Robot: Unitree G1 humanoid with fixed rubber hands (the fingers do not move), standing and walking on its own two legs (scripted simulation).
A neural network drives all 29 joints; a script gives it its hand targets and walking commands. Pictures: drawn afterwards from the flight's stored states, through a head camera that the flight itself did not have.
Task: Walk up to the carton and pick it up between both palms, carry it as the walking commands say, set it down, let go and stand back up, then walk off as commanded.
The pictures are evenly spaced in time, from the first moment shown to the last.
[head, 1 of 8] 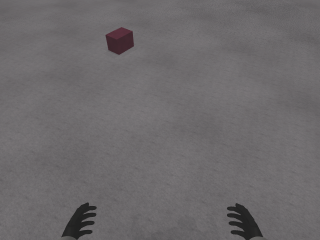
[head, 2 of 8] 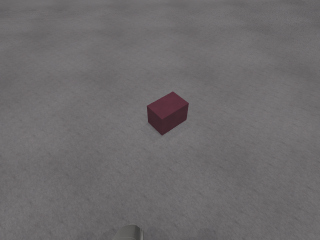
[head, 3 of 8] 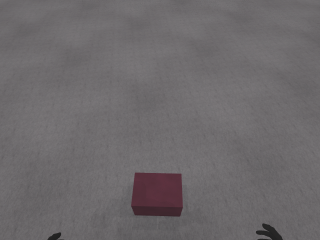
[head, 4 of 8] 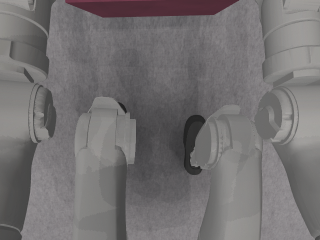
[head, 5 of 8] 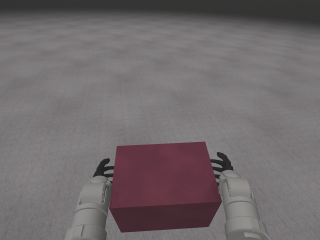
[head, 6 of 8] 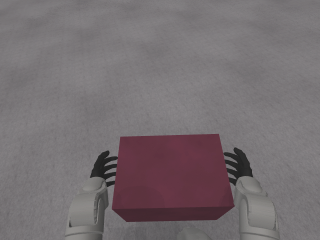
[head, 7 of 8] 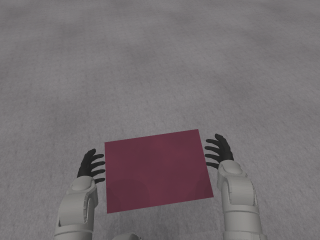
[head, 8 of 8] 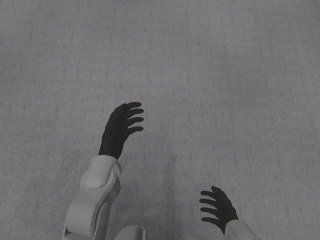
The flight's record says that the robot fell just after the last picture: yes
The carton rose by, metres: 0.69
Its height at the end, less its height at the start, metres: +0.00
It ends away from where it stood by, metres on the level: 9.51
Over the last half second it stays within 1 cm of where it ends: yes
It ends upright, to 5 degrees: no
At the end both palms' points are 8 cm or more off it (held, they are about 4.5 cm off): yes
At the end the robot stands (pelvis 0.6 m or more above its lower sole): no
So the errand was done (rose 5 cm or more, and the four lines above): no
